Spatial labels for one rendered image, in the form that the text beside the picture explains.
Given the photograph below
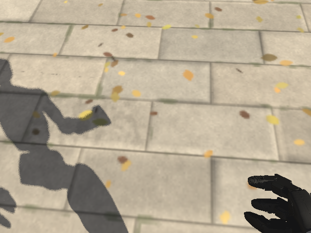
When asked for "right robot hand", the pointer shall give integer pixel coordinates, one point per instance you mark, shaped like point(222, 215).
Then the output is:
point(294, 215)

